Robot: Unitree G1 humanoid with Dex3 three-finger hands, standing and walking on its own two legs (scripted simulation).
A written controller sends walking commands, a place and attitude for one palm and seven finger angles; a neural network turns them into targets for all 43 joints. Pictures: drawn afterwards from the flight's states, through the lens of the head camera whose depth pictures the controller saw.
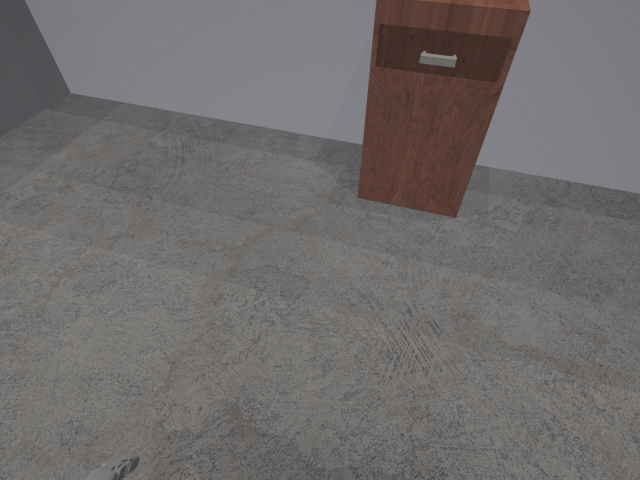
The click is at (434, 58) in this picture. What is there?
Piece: drawer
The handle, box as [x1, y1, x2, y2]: [419, 51, 456, 67]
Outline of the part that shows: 420,55 419,62 453,67 456,59 455,55 453,54 452,56 429,54 423,51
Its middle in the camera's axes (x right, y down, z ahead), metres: +0.39 -0.61 +1.30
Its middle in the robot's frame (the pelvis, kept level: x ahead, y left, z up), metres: +1.39 -0.34 -0.06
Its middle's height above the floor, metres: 0.71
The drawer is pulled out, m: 0.00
